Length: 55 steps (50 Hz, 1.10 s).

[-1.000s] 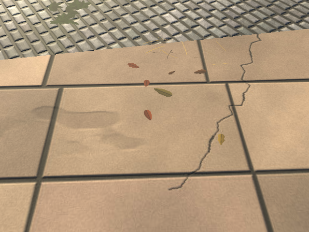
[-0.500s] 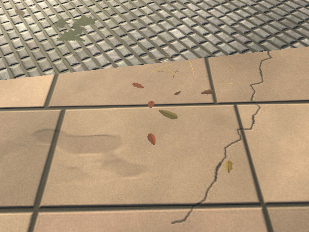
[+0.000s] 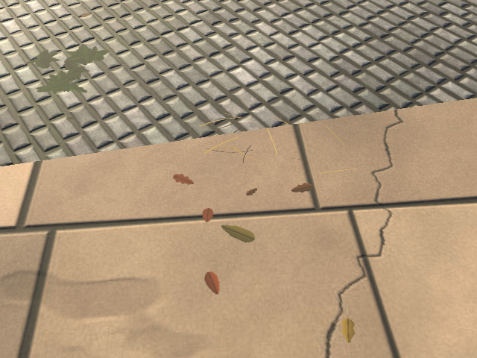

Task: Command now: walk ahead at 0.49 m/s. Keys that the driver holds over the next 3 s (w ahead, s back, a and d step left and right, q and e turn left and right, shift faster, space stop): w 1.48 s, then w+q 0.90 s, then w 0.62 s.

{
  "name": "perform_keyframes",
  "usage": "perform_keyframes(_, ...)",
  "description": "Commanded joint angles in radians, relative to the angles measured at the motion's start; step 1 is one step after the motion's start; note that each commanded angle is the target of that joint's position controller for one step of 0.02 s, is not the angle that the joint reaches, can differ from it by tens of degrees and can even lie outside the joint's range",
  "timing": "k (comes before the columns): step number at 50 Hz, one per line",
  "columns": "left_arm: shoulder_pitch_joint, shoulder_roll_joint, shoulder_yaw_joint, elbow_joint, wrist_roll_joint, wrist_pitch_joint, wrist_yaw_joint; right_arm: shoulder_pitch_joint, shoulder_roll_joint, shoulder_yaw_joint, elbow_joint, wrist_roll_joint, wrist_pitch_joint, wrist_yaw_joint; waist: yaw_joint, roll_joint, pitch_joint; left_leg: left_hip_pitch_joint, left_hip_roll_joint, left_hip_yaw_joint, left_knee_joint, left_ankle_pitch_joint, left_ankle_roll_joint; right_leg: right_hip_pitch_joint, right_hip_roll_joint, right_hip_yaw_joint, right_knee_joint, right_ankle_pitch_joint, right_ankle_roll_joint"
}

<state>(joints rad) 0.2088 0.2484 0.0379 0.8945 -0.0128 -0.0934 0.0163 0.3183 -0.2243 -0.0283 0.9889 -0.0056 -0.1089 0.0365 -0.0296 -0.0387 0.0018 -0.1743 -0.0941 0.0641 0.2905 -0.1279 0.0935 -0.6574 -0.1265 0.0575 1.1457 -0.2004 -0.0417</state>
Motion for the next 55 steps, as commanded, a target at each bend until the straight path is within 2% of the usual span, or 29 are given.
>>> perform_keyframes(1,0.034,0.046,0.014,-0.043,0.013,0.004,0.007,-0.037,-0.130,-0.020,-0.053,0.001,-0.018,-0.020,0.046,0.077,0.055,-0.101,0.279,-0.209,-0.205,0.082,0.169,-0.029,-0.043,0.001,-0.136,0.156,0.027)
perform_keyframes(6,-0.160,0.028,0.005,-0.096,0.001,-0.008,-0.010,0.065,-0.163,-0.026,-0.029,0.020,-0.002,-0.037,-0.025,0.079,0.058,0.015,0.270,-0.160,-0.186,0.086,0.122,0.003,0.011,-0.043,-0.470,0.313,0.038)
perform_keyframes(9,-0.242,0.034,0.001,-0.127,-0.008,-0.012,-0.028,0.114,-0.166,-0.029,-0.007,0.026,0.011,-0.038,-0.052,0.087,0.081,0.114,0.307,-0.171,-0.145,0.069,0.118,-0.008,0.027,-0.046,-0.560,0.265,0.030)
perform_keyframes(11,-0.262,0.047,0.003,-0.146,-0.010,-0.020,-0.042,0.123,-0.171,-0.033,0.001,0.026,0.021,-0.040,-0.046,0.093,0.084,0.178,0.339,-0.185,-0.102,0.084,0.107,-0.001,0.036,-0.045,-0.604,0.192,0.007)
perform_keyframes(13,-0.205,0.074,0.014,-0.141,-0.009,-0.029,-0.049,0.101,-0.187,-0.039,-0.002,0.026,0.032,-0.042,-0.002,0.113,0.053,0.204,0.351,-0.188,-0.028,0.203,0.088,0.105,0.064,-0.066,-0.643,0.119,-0.023)
perform_keyframes(14,-0.110,0.102,0.031,-0.116,-0.007,-0.032,-0.048,0.077,-0.186,-0.038,-0.008,0.024,0.037,-0.042,0.055,0.115,-0.001,0.193,0.319,-0.158,0.085,0.372,0.068,0.243,0.098,-0.094,-0.666,0.105,-0.045)
perform_keyframes(15,0.076,0.159,0.059,-0.060,-0.006,-0.034,-0.042,0.067,-0.156,-0.026,-0.019,0.013,0.039,-0.041,0.131,0.091,-0.119,0.111,0.257,-0.107,0.306,0.446,0.038,0.495,0.089,-0.077,-0.656,0.124,-0.082)
perform_keyframes(16,0.252,0.264,0.084,-0.029,0.013,-0.032,-0.035,0.125,-0.078,0.001,-0.046,0.002,0.027,-0.037,0.152,-0.075,-0.291,-0.221,0.145,-0.030,0.697,0.181,-0.024,0.892,-0.156,0.253,-0.654,0.095,-0.200)
perform_keyframes(17,0.301,0.264,0.082,-0.012,0.012,-0.026,-0.043,0.190,-0.008,0.023,-0.036,0.011,0.001,-0.030,0.131,-0.265,-0.388,-0.493,0.022,-0.113,0.929,-0.426,-0.050,1.075,-0.285,0.641,-0.807,-0.052,-0.289)
perform_keyframes(18,0.254,0.174,0.056,-0.019,0.007,-0.028,-0.043,0.110,-0.132,-0.008,-0.045,0.039,-0.017,-0.027,0.137,-0.168,-0.292,-0.595,0.086,-0.196,1.036,-0.403,-0.027,1.000,-0.253,0.598,-0.838,-0.103,-0.241)
perform_keyframes(19,0.148,0.139,0.042,-0.043,0.002,-0.027,-0.041,0.025,-0.168,-0.017,-0.074,0.049,-0.025,-0.027,0.110,-0.109,-0.168,-0.619,0.142,-0.163,1.025,-0.300,-0.013,0.850,-0.226,0.444,-0.855,-0.020,-0.204)
perform_keyframes(20,0.065,0.112,0.032,-0.060,0.007,-0.025,-0.045,-0.018,-0.160,-0.020,-0.080,0.038,-0.023,-0.033,0.080,-0.028,-0.110,-0.571,0.186,-0.142,0.978,-0.210,-0.017,0.710,-0.185,0.336,-0.887,0.077,-0.187)
perform_keyframes(22,0.016,0.068,0.020,-0.057,0.019,-0.027,-0.053,-0.003,-0.119,-0.026,-0.077,0.023,0.002,-0.037,0.023,-0.037,-0.055,-0.465,0.234,-0.140,0.887,-0.120,-0.027,0.552,-0.115,0.202,-0.955,0.158,-0.168)
perform_keyframes(24,0.046,0.077,0.023,-0.032,0.017,-0.032,-0.053,0.019,-0.086,-0.025,-0.070,0.023,0.023,-0.040,0.004,-0.037,-0.033,-0.445,0.236,-0.123,0.847,-0.087,-0.041,0.504,-0.091,0.132,-0.989,0.242,-0.181)
perform_keyframes(27,0.100,0.110,0.032,-0.002,0.018,-0.029,-0.037,-0.080,-0.092,-0.032,-0.108,0.012,0.031,-0.044,0.016,-0.013,0.009,-0.545,0.243,-0.119,0.721,0.025,-0.066,0.525,-0.091,0.081,-1.013,0.330,-0.188)
perform_keyframes(33,0.185,0.128,0.032,0.036,0.006,-0.014,-0.014,-0.294,-0.065,-0.024,-0.170,0.016,0.021,-0.029,0.076,-0.018,0.055,-0.530,0.204,-0.077,0.386,0.243,-0.073,0.571,-0.064,0.006,-1.042,0.262,-0.153)
perform_keyframes(38,0.248,0.136,0.040,0.081,-0.002,0.006,-0.007,-0.412,-0.071,-0.018,-0.220,0.026,0.008,-0.003,0.100,-0.022,0.099,-0.560,0.184,-0.076,0.265,0.174,-0.045,0.724,-0.125,0.013,-0.986,0.272,-0.147)
perform_keyframes(41,0.218,0.156,0.050,0.082,-0.005,0.018,-0.001,-0.365,-0.102,-0.029,-0.220,0.027,-0.002,0.009,0.054,-0.043,0.059,-0.434,0.148,-0.048,0.226,0.070,-0.008,0.765,-0.142,0.007,-0.895,0.456,-0.123)
perform_keyframes(42,0.196,0.164,0.052,0.077,-0.003,0.023,-0.001,-0.288,-0.127,-0.043,-0.200,0.026,-0.004,0.007,0.008,-0.057,0.008,-0.306,0.111,-0.016,0.218,0.053,0.010,0.755,-0.125,-0.010,-0.807,0.624,-0.110)
perform_keyframes(43,0.179,0.146,0.045,0.071,0.001,0.028,-0.001,-0.125,-0.168,-0.068,-0.147,0.024,-0.003,0.002,-0.068,-0.044,-0.085,-0.088,0.082,0.004,0.209,0.068,0.036,0.700,-0.071,-0.048,-0.623,0.718,-0.085)
perform_keyframes(44,0.183,0.118,0.030,0.048,0.015,0.028,-0.002,0.066,-0.242,-0.091,-0.105,0.014,-0.001,-0.009,-0.130,0.047,-0.230,0.235,0.239,-0.176,0.234,0.087,0.098,0.486,-0.010,-0.090,-0.318,0.488,-0.049)
perform_keyframes(45,0.313,-0.026,-0.011,0.046,0.014,0.004,-0.017,0.150,-0.316,-0.106,-0.080,0.006,0.004,-0.007,-0.066,0.317,-0.371,0.588,0.476,-0.665,0.124,-0.098,0.266,0.073,0.184,-0.075,0.057,-0.180,0.019)
perform_keyframes(46,0.267,0.056,0.006,0.059,-0.009,-0.023,-0.022,0.134,-0.224,-0.079,-0.084,0.014,0.004,-0.007,-0.092,0.261,-0.380,0.582,0.479,-0.796,0.021,-0.183,0.251,-0.046,0.164,0.073,0.200,-0.360,0.003)
perform_keyframes(47,0.169,0.124,0.024,0.024,-0.033,-0.038,-0.024,0.041,-0.181,-0.066,-0.099,0.019,0.001,-0.009,-0.076,0.213,-0.224,0.448,0.449,-0.643,0.007,-0.149,0.199,-0.117,0.108,0.061,0.224,-0.293,-0.015)
perform_keyframes(48,0.104,0.131,0.026,0.007,-0.032,-0.042,-0.017,-0.050,-0.152,-0.055,-0.122,0.015,0.000,-0.010,-0.043,0.118,-0.143,0.289,0.413,-0.511,-0.015,-0.057,0.169,-0.083,0.050,0.031,0.178,-0.193,-0.019)
perform_keyframes(49,0.072,0.122,0.033,0.001,-0.016,-0.036,-0.009,-0.105,-0.122,-0.047,-0.127,0.006,-0.002,-0.005,-0.013,0.077,-0.078,0.149,0.375,-0.420,-0.047,0.029,0.152,-0.037,0.017,0.017,0.112,-0.133,-0.016)
perform_keyframes(51,0.117,0.081,0.037,0.010,-0.006,-0.007,-0.004,-0.120,-0.089,-0.037,-0.115,-0.006,-0.007,0.001,0.040,0.113,-0.056,0.027,0.327,-0.325,-0.105,0.076,0.140,0.070,-0.019,0.022,0.038,-0.075,-0.015)
perform_keyframes(53,0.121,0.057,0.037,0.010,-0.004,0.012,-0.001,-0.087,-0.112,-0.043,-0.093,0.000,-0.011,-0.003,0.053,0.109,-0.026,-0.020,0.315,-0.266,-0.145,0.121,0.153,0.067,-0.028,0.009,-0.021,-0.044,-0.003)
perform_keyframes(55,0.047,0.066,0.042,-0.017,0.004,0.018,0.002,-0.055,-0.141,-0.049,-0.079,0.000,-0.010,-0.017,0.043,0.090,0.007,-0.010,0.317,-0.237,-0.170,0.154,0.157,-0.006,-0.035,0.003,-0.113,0.041,0.017)
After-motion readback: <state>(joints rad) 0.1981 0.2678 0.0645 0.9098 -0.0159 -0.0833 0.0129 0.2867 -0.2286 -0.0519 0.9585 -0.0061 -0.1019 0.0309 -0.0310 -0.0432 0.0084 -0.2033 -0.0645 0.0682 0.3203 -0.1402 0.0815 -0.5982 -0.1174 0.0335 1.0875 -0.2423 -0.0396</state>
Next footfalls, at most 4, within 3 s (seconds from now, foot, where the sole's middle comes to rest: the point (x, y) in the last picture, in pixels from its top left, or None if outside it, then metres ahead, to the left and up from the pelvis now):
0.30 right None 0.34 -0.17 -0.78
0.88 left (216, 312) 0.66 0.07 -0.78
1.46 right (287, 219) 0.99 -0.17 -0.78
2.08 left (206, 165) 1.26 0.11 -0.78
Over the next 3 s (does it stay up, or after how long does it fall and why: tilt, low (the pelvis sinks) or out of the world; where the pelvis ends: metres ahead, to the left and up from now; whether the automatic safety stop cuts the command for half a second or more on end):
stays up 1.65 0.18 -0.18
